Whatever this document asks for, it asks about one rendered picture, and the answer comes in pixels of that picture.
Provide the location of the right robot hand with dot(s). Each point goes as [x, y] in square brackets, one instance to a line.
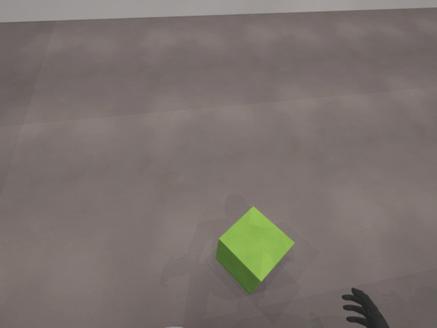
[373, 318]

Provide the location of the carton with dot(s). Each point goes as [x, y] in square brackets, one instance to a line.
[251, 248]

